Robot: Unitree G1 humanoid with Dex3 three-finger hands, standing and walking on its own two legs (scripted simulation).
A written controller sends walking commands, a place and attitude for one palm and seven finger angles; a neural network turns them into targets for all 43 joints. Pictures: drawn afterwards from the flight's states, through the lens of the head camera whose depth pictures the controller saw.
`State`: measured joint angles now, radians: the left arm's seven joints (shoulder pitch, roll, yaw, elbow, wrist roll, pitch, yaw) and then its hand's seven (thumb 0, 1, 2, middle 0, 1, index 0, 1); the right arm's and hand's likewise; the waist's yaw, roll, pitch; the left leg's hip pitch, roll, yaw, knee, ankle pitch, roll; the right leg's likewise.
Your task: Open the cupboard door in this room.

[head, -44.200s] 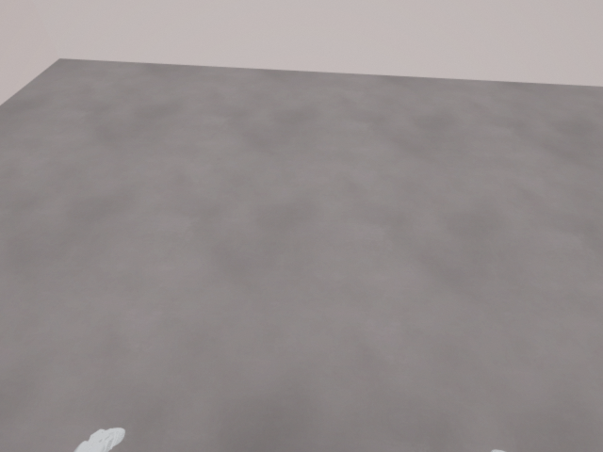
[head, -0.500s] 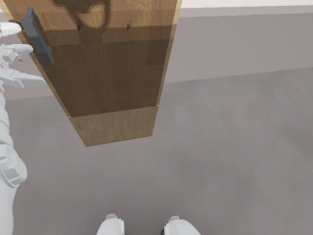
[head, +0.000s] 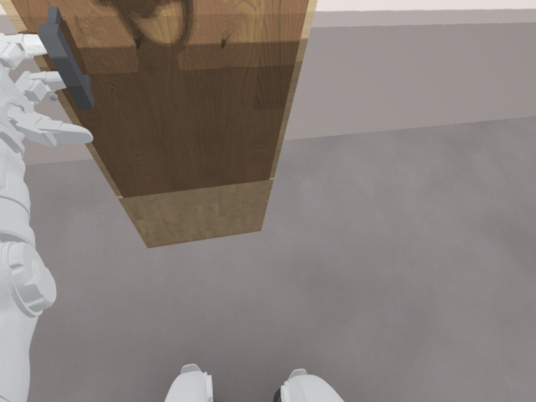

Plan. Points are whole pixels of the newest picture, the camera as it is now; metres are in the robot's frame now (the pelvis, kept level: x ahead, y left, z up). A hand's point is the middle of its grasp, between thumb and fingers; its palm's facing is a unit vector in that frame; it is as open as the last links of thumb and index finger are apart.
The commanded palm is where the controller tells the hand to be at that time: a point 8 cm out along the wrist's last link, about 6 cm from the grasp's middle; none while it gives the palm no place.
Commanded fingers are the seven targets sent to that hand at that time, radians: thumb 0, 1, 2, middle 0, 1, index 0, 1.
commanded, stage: slide the fingers in behind the handle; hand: left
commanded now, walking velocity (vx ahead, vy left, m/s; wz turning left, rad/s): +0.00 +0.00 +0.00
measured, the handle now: (70, 61) +0.57 +0.24 +0.12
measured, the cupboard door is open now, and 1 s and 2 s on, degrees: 0 1 1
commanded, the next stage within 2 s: close the thumb around the handle in 1.30 s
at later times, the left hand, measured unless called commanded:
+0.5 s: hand (76, 96) +0.51 +0.22 +0.12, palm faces +0.11 -0.99 +0.01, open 14.0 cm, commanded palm +0.48 +0.27 +0.11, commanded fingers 0.00 -0.50 0.30 -0.30 -1.20 -0.30 -1.20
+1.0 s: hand (91, 98) +0.51 +0.20 +0.12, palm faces +0.15 -0.99 +0.00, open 14.2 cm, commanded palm +0.48 +0.23 +0.11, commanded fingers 0.00 -0.50 0.30 -0.30 -1.20 -0.30 -1.20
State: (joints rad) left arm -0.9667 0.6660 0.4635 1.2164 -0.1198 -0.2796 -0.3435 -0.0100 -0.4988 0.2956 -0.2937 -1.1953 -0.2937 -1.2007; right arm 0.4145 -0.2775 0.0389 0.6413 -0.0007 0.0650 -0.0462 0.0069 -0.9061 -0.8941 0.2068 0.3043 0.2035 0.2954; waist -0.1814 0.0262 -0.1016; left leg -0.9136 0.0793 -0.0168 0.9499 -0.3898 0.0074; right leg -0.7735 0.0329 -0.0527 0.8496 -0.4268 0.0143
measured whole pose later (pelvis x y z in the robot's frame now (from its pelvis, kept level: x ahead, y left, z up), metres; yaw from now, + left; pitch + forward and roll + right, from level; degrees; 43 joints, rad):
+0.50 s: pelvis +0.00 -0.01 +0.00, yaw +0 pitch +18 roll -4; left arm -0.94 0.59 0.44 1.20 -0.10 -0.32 -0.24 -0.01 -0.50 0.30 -0.28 -1.19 -0.29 -1.20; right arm 0.41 -0.26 0.03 0.64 0.00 0.05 -0.02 0.01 -0.91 -0.89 0.21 0.30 0.20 0.30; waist -0.17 0.03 -0.10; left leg -0.88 0.08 -0.01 0.94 -0.38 0.00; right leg -0.75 0.03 -0.04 0.86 -0.43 0.01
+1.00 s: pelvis +0.00 -0.01 +0.00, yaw +1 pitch +18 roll -3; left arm -0.92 0.50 0.38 1.16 -0.11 -0.32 -0.13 -0.01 -0.50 0.30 -0.24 -1.20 -0.25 -1.20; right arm 0.43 -0.25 0.02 0.68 -0.01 0.04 0.00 0.01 -0.91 -0.89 0.21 0.30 0.20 0.30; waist -0.16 0.05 -0.11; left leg -0.86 0.07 -0.01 0.93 -0.39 0.00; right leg -0.73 0.03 -0.05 0.85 -0.44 0.00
